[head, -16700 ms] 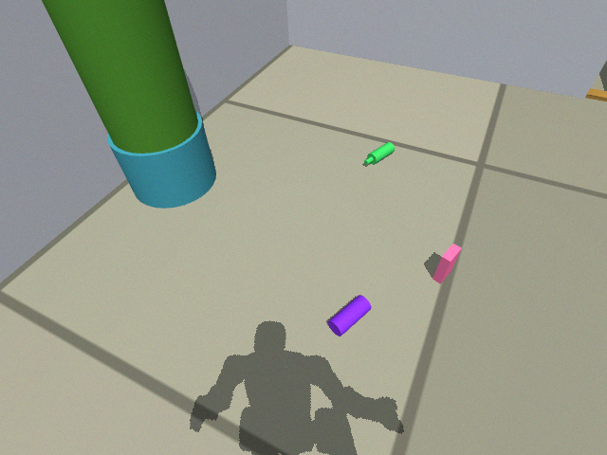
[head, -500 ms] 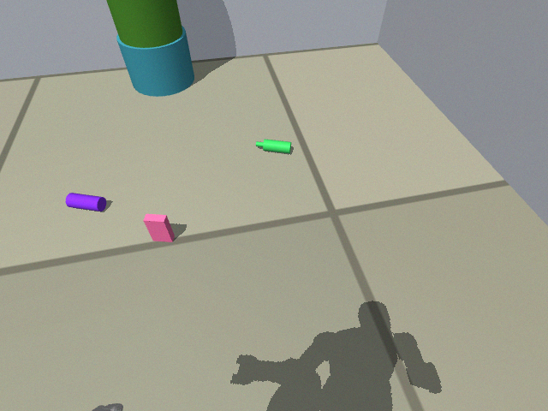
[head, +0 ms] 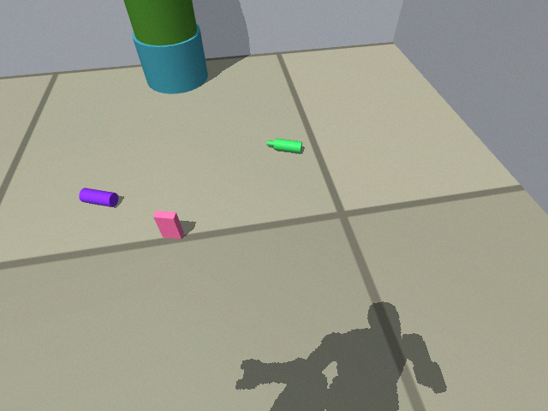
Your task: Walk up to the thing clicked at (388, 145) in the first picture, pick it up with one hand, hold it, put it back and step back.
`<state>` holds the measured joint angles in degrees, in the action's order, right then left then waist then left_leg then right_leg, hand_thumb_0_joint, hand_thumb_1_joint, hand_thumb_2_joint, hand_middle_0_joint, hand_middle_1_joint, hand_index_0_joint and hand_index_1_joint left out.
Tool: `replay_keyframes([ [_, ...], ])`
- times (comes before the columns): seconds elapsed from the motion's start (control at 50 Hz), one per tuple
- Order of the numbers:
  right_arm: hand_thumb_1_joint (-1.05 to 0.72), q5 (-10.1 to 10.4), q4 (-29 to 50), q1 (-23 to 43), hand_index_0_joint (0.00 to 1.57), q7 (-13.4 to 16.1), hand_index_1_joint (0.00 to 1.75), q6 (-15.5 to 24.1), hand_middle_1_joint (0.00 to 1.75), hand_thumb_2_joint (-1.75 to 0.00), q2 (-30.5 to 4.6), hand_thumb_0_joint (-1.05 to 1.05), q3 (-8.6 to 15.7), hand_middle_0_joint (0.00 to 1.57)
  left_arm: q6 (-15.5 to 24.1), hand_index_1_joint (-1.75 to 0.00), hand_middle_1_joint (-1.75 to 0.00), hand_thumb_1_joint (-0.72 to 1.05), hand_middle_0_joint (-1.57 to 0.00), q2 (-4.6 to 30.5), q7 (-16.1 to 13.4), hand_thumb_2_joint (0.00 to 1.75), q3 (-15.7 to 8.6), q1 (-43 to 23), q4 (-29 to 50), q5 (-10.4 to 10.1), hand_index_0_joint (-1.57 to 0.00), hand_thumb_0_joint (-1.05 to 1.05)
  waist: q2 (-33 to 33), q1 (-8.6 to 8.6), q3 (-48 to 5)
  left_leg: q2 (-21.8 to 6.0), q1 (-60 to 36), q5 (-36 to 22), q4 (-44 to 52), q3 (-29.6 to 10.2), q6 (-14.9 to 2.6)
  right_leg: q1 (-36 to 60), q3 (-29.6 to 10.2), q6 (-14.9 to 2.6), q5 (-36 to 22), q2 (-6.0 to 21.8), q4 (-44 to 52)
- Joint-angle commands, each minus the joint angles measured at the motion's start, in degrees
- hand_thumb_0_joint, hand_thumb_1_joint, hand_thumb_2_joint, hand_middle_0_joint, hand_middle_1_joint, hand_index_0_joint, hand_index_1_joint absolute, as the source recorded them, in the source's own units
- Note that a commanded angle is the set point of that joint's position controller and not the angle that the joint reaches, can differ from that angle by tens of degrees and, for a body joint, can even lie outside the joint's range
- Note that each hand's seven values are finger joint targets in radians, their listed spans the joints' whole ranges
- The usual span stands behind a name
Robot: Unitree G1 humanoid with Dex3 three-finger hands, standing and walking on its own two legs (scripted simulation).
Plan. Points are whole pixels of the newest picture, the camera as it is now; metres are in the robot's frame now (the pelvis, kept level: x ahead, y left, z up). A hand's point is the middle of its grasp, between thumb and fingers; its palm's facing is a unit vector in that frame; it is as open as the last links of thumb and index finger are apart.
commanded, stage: walk up
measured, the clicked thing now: (284, 145) +1.52 +0.06 -0.74
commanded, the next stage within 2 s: stand in 0.34 s
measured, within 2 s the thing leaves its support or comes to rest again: neither
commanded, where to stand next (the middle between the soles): +0.07 +0.00 m, yaw -5 degrees
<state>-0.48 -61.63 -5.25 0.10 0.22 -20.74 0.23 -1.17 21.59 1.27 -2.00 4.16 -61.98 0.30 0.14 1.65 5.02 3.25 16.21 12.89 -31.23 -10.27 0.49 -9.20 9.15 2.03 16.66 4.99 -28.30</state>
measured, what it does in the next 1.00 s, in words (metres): stands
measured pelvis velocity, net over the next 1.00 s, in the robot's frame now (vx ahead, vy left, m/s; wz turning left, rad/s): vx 0.01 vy -0.02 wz -0.06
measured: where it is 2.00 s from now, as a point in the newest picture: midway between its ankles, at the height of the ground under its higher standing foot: outside the picture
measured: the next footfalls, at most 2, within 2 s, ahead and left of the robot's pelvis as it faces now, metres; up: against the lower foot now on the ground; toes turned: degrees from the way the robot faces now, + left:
none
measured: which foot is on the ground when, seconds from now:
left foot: down 0.00-1.00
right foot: down 0.00-1.00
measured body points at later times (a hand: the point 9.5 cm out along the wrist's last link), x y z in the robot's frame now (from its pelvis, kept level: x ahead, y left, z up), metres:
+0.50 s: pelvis +0.01 -0.01 +0.01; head +0.03 +0.00 +0.46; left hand +0.09 +0.30 -0.13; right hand +0.11 -0.30 -0.12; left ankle +0.04 +0.12 -0.73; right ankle -0.02 -0.14 -0.73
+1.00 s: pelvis +0.01 -0.02 +0.01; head +0.02 -0.02 +0.46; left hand +0.09 +0.28 -0.12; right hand +0.07 -0.32 -0.12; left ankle +0.04 +0.12 -0.73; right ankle -0.02 -0.14 -0.73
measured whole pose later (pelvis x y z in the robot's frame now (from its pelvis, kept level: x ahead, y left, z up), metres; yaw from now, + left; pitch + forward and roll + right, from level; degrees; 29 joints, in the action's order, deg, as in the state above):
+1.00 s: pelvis +0.01 -0.02 +0.01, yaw -3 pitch -3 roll +0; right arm -0.5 -65.0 -5.6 0.0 -0.3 -20.1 -0.6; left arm -0.4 20.4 0.8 -0.7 6.1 -65.0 0.5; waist -0.5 1.3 3.6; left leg 0.0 9.4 9.2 -21.0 -7.8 2.4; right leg -4.8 6.6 0.5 12.8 2.3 -20.3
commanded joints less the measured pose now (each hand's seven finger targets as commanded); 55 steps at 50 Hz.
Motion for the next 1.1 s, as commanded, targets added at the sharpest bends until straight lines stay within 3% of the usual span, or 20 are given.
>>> replay_keyframes([
  [0.0, -0.90, 0.21, 3.55, 1.37, 0.20, 0.77, 0.30, 0.97, 0.30, -0.90, -13.50, 0.00, 3.09, 0.20, 1.46, -0.30, -0.30, 0.90, -0.20, 13.10, -1.12, 0.90, -3.21, -4.12, 4.68, 0.26, -0.20, 0.00, 1.19, -0.94, -7.20, -4.57, 1.79, -13.38, 3.73, -2.12, -3.45, 4.99, -6.86, -5.19, 0.52, 5.38, 6.49],
  [0.08, -0.90, 0.11, 3.58, 1.58, 0.20, 0.76, 0.30, 0.96, 0.30, -0.90, -13.53, 0.00, 3.05, 0.20, 1.22, -0.30, -0.30, 0.90, -0.20, 12.49, -1.14, 0.90, -3.32, -3.50, 4.92, 0.15, -0.20, 0.00, -0.26, -0.58, -7.20, -4.95, 1.42, -13.66, 4.45, -3.35, -3.84, 4.63, -5.92, -4.93, 0.81, 4.48, 5.34],
  [0.1, -0.90, 0.01, 3.77, 1.58, 0.20, 0.75, 0.30, 0.87, 0.30, -0.90, -14.05, 0.00, 3.14, 0.20, 1.05, -0.30, -0.30, 0.90, -0.20, 12.39, -1.08, 0.90, -3.26, -3.94, 5.15, 0.12, -0.20, 0.00, -0.69, -0.85, -6.73, -4.87, 2.24, -10.42, 5.63, -4.16, -4.19, 4.64, -6.08, -4.57, 2.20, 4.02, 4.94],
  [0.18, -0.90, -0.27, 3.76, 1.67, 0.20, 0.88, 0.30, 0.93, 0.30, -0.90, -13.93, 0.00, 2.71, 0.20, 0.81, -0.30, -0.30, 0.90, -0.20, 11.68, -0.91, 0.90, -3.33, -3.12, 4.82, -0.08, -0.20, 0.00, -3.13, -0.34, -6.95, -6.08, 3.91, -6.85, 9.35, -7.51, -4.56, 6.74, -5.74, -4.11, 4.02, 1.91, 3.81],
  [0.22, -0.90, -0.18, 4.08, 2.21, 0.20, 0.93, 0.30, 1.07, 0.30, -0.90, -13.83, 0.00, 2.59, 0.20, 0.93, -0.30, -0.30, 0.90, -0.20, 11.40, -0.91, 0.90, -3.27, -1.67, 4.45, -0.08, -0.20, 0.00, -4.29, 0.27, -7.64, -6.49, 3.38, -9.53, 9.30, -7.84, -4.44, 8.02, -5.67, -4.00, 1.99, 1.69, 4.02],
  [0.26, -0.90, -0.16, 4.24, 2.29, 0.20, 1.04, 0.30, 1.09, 0.30, -0.90, -13.31, 0.00, 2.49, 0.20, 1.12, -0.30, -0.30, 0.90, -0.20, 11.72, -0.94, 0.90, -3.40, -1.18, 4.52, 0.08, -0.20, 0.00, -2.64, 0.25, -8.33, -5.84, 2.33, -13.75, 6.89, -5.47, -4.02, 8.60, -6.13, -4.34, -1.04, 2.88, 5.61],
  [0.3, -0.90, -0.11, 4.18, 1.68, 0.20, 1.02, 0.30, 1.00, 0.30, -0.90, -13.46, 0.00, 2.64, 0.20, 1.17, -0.30, -0.30, 0.90, -0.20, 12.26, -1.00, 0.90, -3.42, -2.02, 5.08, 0.28, -0.20, 0.00, -1.90, -0.28, -7.73, -4.95, 2.62, -14.30, 5.91, -3.39, -3.59, 8.44, -6.46, -4.78, -2.19, 4.02, 6.20],
  [0.32, -0.90, -0.57, 3.73, 3.24, 0.20, 0.88, 0.30, 0.98, 0.30, -0.90, -11.44, 0.00, 2.13, 0.20, 1.20, -0.30, -0.30, 0.90, -0.20, 10.98, -1.37, 0.90, -2.46, 0.75, 3.10, 0.26, -0.20, 0.00, -1.73, 0.89, -9.43, -7.31, -1.81, -15.82, 7.74, -2.73, -3.26, 6.97, -7.46, -4.25, -2.55, 4.41, 8.17],
  [0.36, -0.90, -0.33, 3.46, 2.02, 0.20, 0.81, 0.30, 1.14, 0.30, -0.90, -12.09, 0.00, 2.11, 0.20, 1.40, -0.30, -0.30, 0.90, -0.20, 11.13, -1.51, 0.90, -2.30, -0.73, 2.99, 0.01, -0.20, 0.00, -2.13, -0.29, -9.20, -7.54, -3.45, -20.74, 8.29, -3.08, -2.88, 7.66, -6.59, -3.48, -7.07, 3.41, 7.59],
  [0.38, -0.90, -0.35, 3.26, 2.56, 0.20, 0.85, 0.30, 1.21, 0.30, -0.90, -12.35, 0.00, 2.20, 0.20, 1.53, -0.30, -0.30, 0.90, -0.20, 11.09, -1.65, 0.90, -2.25, -0.22, 2.89, -0.07, -0.20, 0.00, -2.34, 0.36, -9.61, -7.95, -4.50, -23.31, 8.20, -2.93, -2.81, 8.05, -6.62, -3.34, -9.92, 3.52, 7.50],
  [0.5, -0.90, 0.23, 2.61, 3.50, 0.20, 0.73, 0.30, 0.91, 0.30, -0.90, -11.72, 0.00, 1.86, 0.20, 1.80, -0.30, -0.30, 0.90, -0.20, 11.31, -1.49, 0.90, -1.80, -0.44, 1.30, 0.10, -0.20, 0.00, -0.62, -0.54, -8.11, -8.32, -6.25, -19.02, 10.08, -1.52, -1.96, 6.70, -6.96, -2.80, -8.95, 3.67, 10.05],
  [0.54, -0.90, 0.15, 2.47, 4.28, 0.20, 0.64, 0.30, 0.86, 0.30, -0.90, -11.65, 0.00, 1.87, 0.20, 1.88, -0.30, -0.30, 0.90, -0.20, 11.18, -1.52, 0.90, -1.60, -0.32, 1.01, 0.19, -0.20, 0.00, -0.73, -0.31, -7.08, -8.10, -5.70, -16.54, 10.86, -0.95, -1.66, 6.38, -7.20, -2.72, -7.13, 3.70, 11.15],
  [0.66, -0.90, 0.22, 1.87, 4.41, 0.20, 0.57, 0.30, 0.93, 0.30, -0.90, -11.45, 0.00, 1.68, 0.20, 2.11, -0.30, -0.30, 0.90, -0.20, 11.28, -1.58, 0.90, -1.39, -0.44, 0.41, 0.27, -0.20, 0.00, -0.20, -0.43, -6.78, -8.18, -6.50, -16.47, 11.58, -0.21, -1.24, 6.35, -7.45, -2.70, -8.01, 3.81, 12.00],
  [0.82, -0.90, 0.12, 1.05, 4.07, 0.20, 0.54, 0.30, 0.90, 0.30, -0.90, -11.49, 0.00, 1.37, 0.20, 1.90, -0.30, -0.30, 0.90, -0.20, 11.17, -1.43, 0.90, -1.30, -0.37, 0.17, 0.32, -0.20, 0.00, -0.71, -0.32, -5.62, -8.20, -5.36, -10.81, 13.26, -0.18, -0.92, 5.61, -8.19, -2.91, -3.26, 3.52, 12.51],
  [0.9, -0.90, 0.09, 0.95, 3.76, 0.20, 0.51, 0.30, 0.85, 0.30, -0.90, -11.22, 0.00, 1.36, 0.20, 2.07, -0.30, -0.30, 0.90, -0.20, 11.62, -1.51, 0.90, -1.28, -0.66, 0.42, 0.35, -0.20, 0.00, 0.19, -0.42, -5.81, -8.07, -5.80, -12.75, 12.64, 0.25, -0.77, 5.10, -8.58, -2.97, -4.56, 3.78, 13.16],
  [0.94, -0.90, 0.11, 0.72, 3.24, 0.20, 0.55, 0.30, 0.90, 0.30, -0.90, -11.40, 0.00, 1.31, 0.20, 2.25, -0.30, -0.30, 0.90, -0.20, 11.75, -1.50, 0.90, -1.27, -0.25, 0.41, 0.11, -0.20, 0.00, -0.01, -0.36, -7.05, -8.36, -6.37, -14.84, 12.14, 0.53, -0.91, 6.49, -8.60, -2.88, -7.99, 4.02, 12.61],
  [1.08, -0.90, 0.08, 0.16, 2.63, 0.20, 0.62, 0.30, 0.90, 0.30, -0.90, -11.56, 0.00, 0.99, 0.20, 2.02, -0.30, -0.30, 0.90, -0.20, 11.51, -1.49, 0.90, -1.06, -0.08, 0.56, 0.06, -0.20, 0.00, -0.55, -0.23, -6.38, -8.67, -5.95, -14.79, 12.65, 0.62, -0.75, 6.19, -8.68, -2.84, -7.39, 3.61, 12.56],
])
